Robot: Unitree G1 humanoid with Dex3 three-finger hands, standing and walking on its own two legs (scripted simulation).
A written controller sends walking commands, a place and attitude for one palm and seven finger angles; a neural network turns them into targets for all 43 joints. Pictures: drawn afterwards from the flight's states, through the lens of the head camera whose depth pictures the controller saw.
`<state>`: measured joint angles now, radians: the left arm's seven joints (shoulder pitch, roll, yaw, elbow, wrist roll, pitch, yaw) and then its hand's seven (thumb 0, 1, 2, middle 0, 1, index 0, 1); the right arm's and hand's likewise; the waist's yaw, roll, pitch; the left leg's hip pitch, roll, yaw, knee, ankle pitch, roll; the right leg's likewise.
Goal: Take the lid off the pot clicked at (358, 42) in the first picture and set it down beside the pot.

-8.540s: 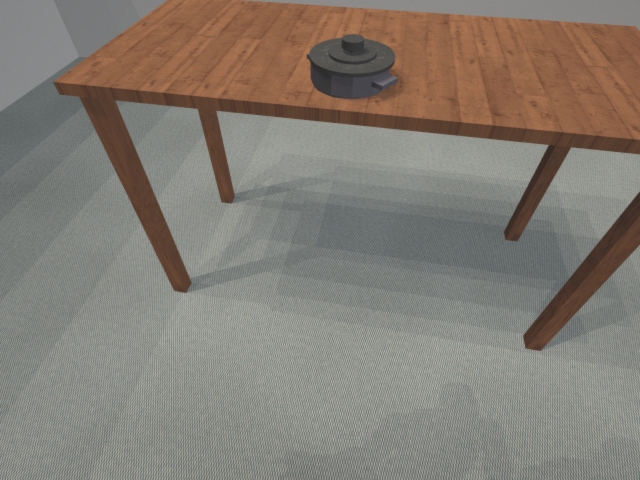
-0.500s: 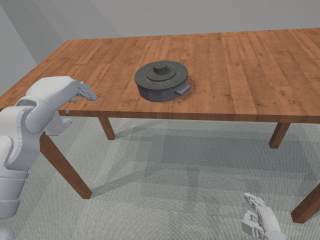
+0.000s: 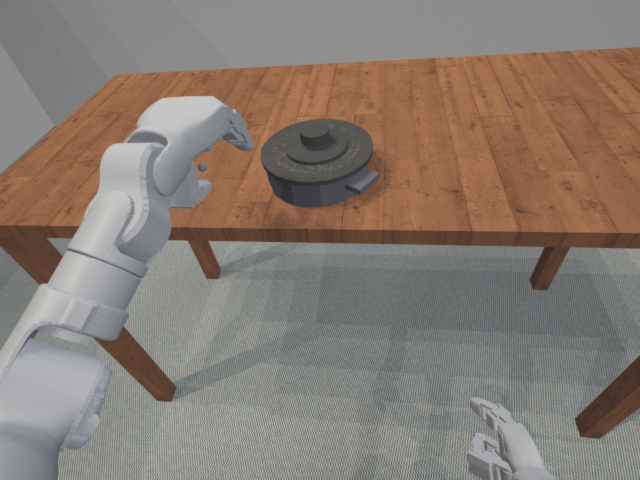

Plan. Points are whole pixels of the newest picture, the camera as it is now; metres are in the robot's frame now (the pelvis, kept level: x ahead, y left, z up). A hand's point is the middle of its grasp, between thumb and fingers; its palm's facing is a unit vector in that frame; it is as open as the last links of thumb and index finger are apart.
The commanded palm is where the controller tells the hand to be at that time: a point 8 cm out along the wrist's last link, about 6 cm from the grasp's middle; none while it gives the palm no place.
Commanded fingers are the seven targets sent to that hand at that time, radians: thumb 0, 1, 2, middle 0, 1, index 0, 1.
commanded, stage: move the open hand above the knob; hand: left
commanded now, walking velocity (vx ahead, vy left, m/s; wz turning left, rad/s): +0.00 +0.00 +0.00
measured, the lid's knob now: (314, 134) +0.58 +0.06 +0.16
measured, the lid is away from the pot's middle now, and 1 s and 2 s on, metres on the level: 0.00 0.00 0.00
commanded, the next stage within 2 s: lower the open fingers around the knob in 1.80 s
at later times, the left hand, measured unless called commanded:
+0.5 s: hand (270, 143) +0.46 +0.10 +0.22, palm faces -0.18 +0.01 -0.98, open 9.9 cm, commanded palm +0.44 +0.12 +0.29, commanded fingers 0.00 -0.37 1.68 -0.88 -0.08 -0.88 -0.08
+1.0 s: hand (298, 110) +0.53 +0.07 +0.22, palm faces -0.26 -0.01 -0.96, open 9.9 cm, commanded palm +0.52 +0.08 +0.29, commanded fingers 0.00 -0.37 1.68 -0.88 -0.08 -0.88 -0.08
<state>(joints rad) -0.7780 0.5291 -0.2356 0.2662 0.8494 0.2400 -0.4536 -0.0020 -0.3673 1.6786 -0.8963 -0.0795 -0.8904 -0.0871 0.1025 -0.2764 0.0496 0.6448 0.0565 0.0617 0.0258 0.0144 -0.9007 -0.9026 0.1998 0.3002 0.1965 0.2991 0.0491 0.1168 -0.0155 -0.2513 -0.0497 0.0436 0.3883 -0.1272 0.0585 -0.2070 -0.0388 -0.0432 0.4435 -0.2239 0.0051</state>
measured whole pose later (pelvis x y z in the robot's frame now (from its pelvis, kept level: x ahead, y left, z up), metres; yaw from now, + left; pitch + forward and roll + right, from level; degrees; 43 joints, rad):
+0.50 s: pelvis +0.04 -0.02 +0.00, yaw +0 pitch +1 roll +1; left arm -0.95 0.44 -0.35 0.46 0.86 0.33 -0.50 0.00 -0.37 1.68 -0.90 -0.08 -0.89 -0.09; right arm 0.09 -0.30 0.04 0.66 0.06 0.09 0.02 0.01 -0.90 -0.90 0.20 0.30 0.19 0.30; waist 0.01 0.11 -0.04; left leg -0.24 -0.03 0.03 0.40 -0.18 0.03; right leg -0.20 -0.02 -0.06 0.46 -0.28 -0.02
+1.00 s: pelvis +0.06 -0.02 +0.00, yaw -1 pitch +6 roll +1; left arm -1.27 0.37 -0.35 0.92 0.89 0.34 -0.47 0.00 -0.36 1.68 -0.89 -0.08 -0.88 -0.09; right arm 0.23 -0.30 0.02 0.73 0.05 0.12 0.01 0.01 -0.90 -0.90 0.20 0.30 0.19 0.30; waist -0.06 0.08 -0.06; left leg -0.30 -0.04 0.05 0.39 -0.20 0.04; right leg -0.26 -0.02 -0.03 0.45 -0.29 -0.01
